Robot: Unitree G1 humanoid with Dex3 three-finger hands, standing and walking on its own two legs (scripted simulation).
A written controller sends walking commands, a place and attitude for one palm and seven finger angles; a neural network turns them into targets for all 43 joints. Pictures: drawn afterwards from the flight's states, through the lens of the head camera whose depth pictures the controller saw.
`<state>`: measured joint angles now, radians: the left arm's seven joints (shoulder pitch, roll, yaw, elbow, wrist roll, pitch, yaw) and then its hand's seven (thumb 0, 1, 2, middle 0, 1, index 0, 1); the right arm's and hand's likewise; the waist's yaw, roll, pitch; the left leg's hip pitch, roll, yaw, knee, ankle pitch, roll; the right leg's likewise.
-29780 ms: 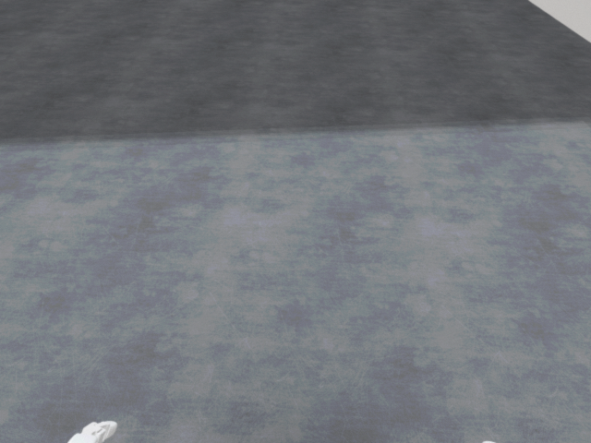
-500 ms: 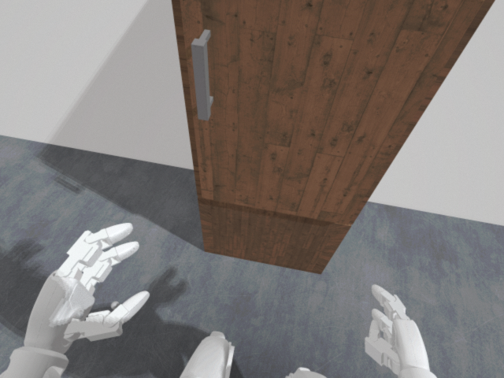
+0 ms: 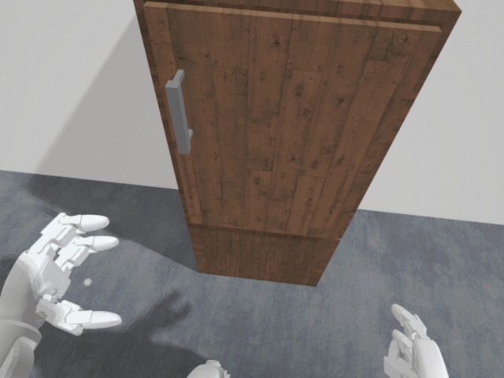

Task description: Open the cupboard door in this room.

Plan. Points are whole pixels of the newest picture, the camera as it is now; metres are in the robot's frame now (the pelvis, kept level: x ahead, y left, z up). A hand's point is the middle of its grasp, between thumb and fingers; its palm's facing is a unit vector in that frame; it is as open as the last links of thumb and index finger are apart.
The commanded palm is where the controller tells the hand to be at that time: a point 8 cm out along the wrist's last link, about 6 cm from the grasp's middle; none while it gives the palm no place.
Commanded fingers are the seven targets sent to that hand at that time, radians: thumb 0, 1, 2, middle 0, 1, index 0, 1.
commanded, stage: raise the hand with hooked fingers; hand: left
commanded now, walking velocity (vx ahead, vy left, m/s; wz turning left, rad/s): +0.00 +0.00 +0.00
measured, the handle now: (182, 114) +0.53 +0.17 +0.12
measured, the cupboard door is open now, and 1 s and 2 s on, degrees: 0 0 0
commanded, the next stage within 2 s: move the hooked fingers beside the handle in 0.96 s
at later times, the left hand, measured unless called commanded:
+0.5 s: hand (63, 224) +0.28 +0.27 +0.13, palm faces -0.02 -1.00 -0.05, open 14.0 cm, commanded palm +0.25 +0.32 +0.14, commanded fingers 0.00 -0.50 0.30 -0.30 -1.20 -0.30 -1.20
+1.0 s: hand (65, 219) +0.28 +0.27 +0.13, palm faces -0.02 -1.00 -0.04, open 14.0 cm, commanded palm +0.26 +0.32 +0.14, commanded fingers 0.00 -0.50 0.30 -0.30 -1.20 -0.30 -1.20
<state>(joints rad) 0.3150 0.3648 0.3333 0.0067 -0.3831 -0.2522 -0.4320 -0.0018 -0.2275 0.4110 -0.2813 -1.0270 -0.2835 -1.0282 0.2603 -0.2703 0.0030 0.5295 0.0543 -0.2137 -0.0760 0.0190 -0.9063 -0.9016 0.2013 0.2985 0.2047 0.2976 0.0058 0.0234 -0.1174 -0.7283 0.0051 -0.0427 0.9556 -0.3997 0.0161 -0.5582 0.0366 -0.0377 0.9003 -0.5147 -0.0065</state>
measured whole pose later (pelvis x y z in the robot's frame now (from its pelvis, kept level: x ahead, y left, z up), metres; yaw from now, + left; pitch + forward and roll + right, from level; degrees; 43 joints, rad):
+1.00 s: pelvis +0.00 +0.00 +0.03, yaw +0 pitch +5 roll -2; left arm -0.07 0.46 0.42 0.35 -0.37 -0.14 -0.53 -0.01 -0.50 0.30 -0.30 -1.20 -0.30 -1.20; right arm 0.28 -0.27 0.05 0.55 0.07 -0.18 -0.09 0.02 -0.90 -0.90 0.20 0.30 0.21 0.30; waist 0.01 0.03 -0.08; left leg -0.55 0.00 -0.03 0.77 -0.31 0.01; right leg -0.40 0.03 -0.02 0.72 -0.42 -0.01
